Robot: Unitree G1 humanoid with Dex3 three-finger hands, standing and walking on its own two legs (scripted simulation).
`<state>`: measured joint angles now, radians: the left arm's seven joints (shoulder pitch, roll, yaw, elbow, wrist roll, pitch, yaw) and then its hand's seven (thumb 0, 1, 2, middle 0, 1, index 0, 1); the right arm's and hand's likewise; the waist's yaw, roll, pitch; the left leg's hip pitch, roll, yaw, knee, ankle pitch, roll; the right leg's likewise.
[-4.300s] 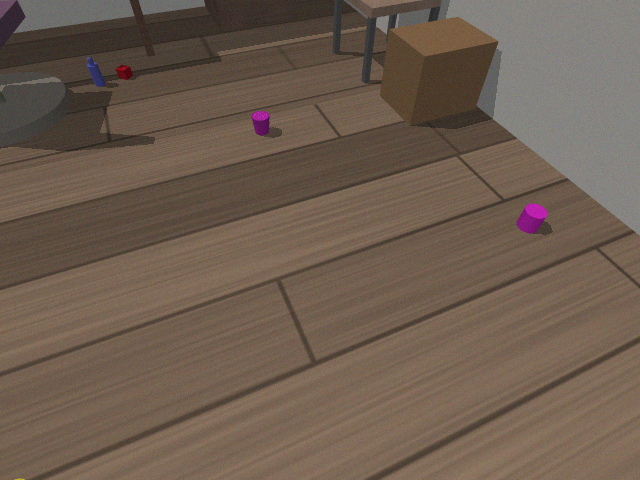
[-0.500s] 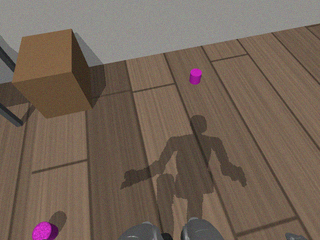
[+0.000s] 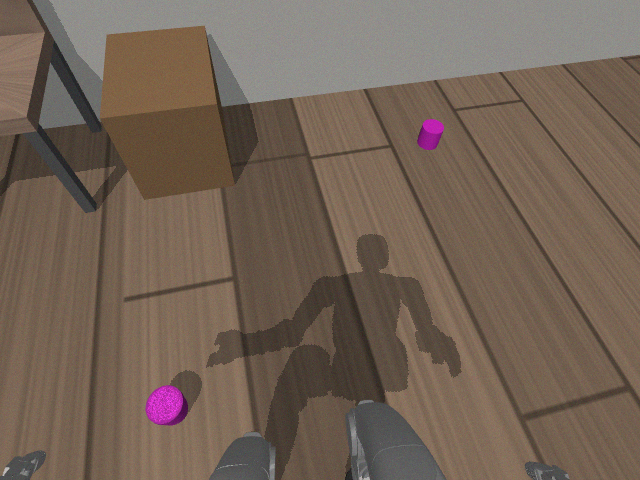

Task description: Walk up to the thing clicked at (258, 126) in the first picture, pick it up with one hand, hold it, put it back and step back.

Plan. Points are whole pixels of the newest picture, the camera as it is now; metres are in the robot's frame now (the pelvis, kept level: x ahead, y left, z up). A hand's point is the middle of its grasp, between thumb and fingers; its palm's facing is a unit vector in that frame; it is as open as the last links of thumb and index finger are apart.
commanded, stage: walk up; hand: left
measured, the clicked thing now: (169, 407) +0.32 +0.37 -0.68
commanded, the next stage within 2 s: none
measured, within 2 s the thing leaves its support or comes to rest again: neither
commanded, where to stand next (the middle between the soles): -0.10 +0.17 m, yaw -8 degrees
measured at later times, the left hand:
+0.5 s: hand out of the picture -0.03 +0.54 -0.12, palm faces -0.02 -0.80 -0.60, open 7.4 cm
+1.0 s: hand out of the picture -0.09 +0.52 -0.13, palm faces -0.25 -0.91 -0.34, open 7.4 cm
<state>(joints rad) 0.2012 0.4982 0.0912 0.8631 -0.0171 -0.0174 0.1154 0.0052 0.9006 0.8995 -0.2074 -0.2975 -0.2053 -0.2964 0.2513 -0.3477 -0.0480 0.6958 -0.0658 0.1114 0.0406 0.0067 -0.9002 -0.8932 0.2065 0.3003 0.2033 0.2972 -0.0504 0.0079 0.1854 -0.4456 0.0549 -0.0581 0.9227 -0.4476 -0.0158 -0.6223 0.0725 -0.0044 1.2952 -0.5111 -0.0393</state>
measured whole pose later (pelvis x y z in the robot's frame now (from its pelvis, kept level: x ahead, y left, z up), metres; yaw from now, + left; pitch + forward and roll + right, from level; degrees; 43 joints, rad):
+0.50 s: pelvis -0.15 +0.22 -0.02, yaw -4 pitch -5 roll +3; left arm 0.19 0.49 0.10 0.78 0.04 0.00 0.08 0.00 0.89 0.90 -0.21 -0.30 -0.21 -0.30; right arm 0.22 -0.45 -0.12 0.75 -0.04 0.11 0.04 0.01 -0.90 -0.89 0.20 0.30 0.20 0.30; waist 0.03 0.00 0.20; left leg -0.32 -0.01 -0.03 0.95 -0.57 -0.05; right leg -0.60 -0.17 0.18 0.87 -0.28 -0.01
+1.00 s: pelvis -0.19 +0.25 +0.04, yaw -12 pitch -3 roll -1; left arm 0.31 0.44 0.08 0.95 0.02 0.01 -0.04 0.01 0.90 0.90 -0.21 -0.30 -0.21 -0.30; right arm 0.34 -0.41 -0.06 0.86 -0.03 -0.06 0.00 0.01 -0.90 -0.89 0.21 0.30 0.21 0.30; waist -0.03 -0.06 0.08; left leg -0.23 0.09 0.09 0.58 -0.30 0.01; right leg -0.41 -0.01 0.09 0.91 -0.40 0.00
